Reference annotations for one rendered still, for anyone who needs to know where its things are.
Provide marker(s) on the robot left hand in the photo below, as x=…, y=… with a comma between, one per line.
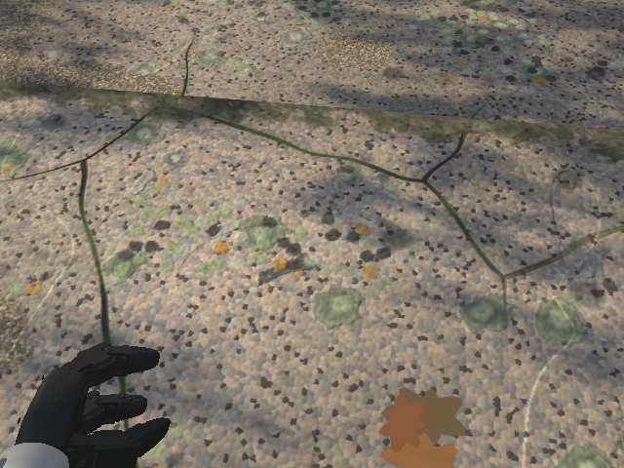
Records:
x=63, y=413

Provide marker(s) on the left robot forearm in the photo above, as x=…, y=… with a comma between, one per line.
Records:
x=33, y=455

